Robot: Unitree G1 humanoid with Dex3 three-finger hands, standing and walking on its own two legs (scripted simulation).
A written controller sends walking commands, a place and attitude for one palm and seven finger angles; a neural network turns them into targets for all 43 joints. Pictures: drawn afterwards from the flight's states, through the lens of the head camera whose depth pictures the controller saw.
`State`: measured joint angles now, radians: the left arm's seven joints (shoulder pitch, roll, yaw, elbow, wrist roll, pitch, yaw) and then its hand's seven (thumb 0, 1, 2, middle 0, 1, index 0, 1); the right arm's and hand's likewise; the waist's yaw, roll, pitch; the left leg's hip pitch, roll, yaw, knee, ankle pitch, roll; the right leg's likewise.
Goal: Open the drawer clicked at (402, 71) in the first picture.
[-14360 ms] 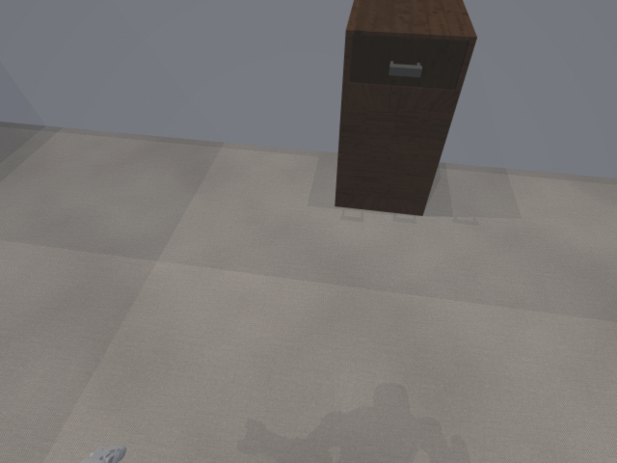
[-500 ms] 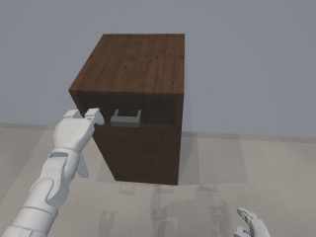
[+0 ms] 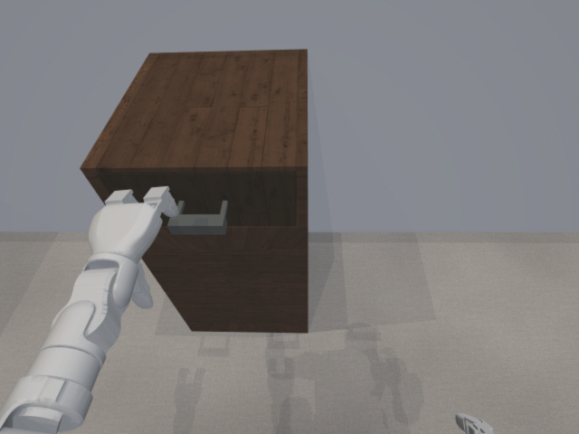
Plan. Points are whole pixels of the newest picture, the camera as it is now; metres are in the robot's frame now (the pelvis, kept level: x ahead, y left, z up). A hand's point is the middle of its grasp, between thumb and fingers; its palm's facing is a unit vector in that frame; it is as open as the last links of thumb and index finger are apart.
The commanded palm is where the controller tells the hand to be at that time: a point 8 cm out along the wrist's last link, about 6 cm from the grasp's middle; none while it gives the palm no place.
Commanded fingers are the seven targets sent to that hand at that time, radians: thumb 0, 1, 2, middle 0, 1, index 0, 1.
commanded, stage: move the hooked fingers above the handle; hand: left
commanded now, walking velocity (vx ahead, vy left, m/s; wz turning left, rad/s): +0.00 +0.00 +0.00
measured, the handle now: (200, 215) +0.51 +0.22 -0.05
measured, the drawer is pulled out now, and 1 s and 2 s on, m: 0.00 0.00 0.00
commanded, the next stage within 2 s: lower the fingers behind the handle in 1.58 s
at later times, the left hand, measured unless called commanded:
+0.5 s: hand (158, 230) +0.41 +0.25 +0.03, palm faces -0.03 -0.05 -1.00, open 13.8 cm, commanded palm +0.40 +0.25 +0.08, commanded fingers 0.00 -0.50 0.30 -0.30 -1.20 -0.30 -1.20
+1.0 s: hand (180, 211) +0.47 +0.23 +0.01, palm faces -0.02 -0.05 -1.00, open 13.6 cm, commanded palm +0.45 +0.23 +0.06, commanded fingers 0.00 -0.50 0.30 -0.30 -1.20 -0.30 -1.20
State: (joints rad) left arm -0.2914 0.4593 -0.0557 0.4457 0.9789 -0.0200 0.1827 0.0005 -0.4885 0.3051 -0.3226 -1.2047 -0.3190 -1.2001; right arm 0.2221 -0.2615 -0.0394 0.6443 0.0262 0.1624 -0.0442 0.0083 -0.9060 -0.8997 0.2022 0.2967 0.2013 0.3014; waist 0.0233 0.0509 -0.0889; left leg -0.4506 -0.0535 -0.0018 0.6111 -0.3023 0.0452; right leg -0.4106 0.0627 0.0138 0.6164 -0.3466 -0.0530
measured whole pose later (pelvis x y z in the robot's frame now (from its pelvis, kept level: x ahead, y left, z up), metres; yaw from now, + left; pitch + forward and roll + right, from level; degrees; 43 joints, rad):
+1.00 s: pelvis -0.01 +0.03 -0.02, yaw -1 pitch +18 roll -2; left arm -0.77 0.44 -0.06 1.05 1.08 -0.04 0.36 0.00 -0.49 0.31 -0.34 -1.22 -0.34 -1.23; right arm 0.40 -0.26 -0.07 0.71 -0.01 0.16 -0.01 0.00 -0.91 -0.90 0.20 0.30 0.20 0.30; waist -0.10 0.05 -0.17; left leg -0.76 -0.05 0.01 0.80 -0.36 0.08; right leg -0.69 0.07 0.01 0.75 -0.38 -0.02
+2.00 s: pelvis +0.00 +0.00 -0.02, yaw -1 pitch +18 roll -1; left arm -0.71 0.42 -0.03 1.04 1.09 -0.02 0.36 0.00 -0.49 0.31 -0.32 -1.20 -0.32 -1.20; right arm 0.32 -0.25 -0.05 0.67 0.00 0.16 -0.03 0.00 -0.91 -0.90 0.20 0.30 0.20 0.30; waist -0.10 0.05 -0.18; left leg -0.73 -0.03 0.00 0.78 -0.37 0.05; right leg -0.68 0.09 0.01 0.75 -0.39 -0.05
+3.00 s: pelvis -0.02 +0.02 -0.06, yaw -2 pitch +25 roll -3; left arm -0.76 0.43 -0.02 1.11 1.13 -0.05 0.49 0.00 -0.49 0.31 -0.32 -1.22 -0.32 -1.20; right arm 0.34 -0.25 -0.05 0.70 -0.03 0.14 -0.01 0.00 -0.90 -0.90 0.20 0.30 0.20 0.30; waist -0.13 0.06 -0.21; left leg -1.02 -0.03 0.00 1.03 -0.44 0.07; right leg -0.95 0.09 -0.01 0.97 -0.45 -0.03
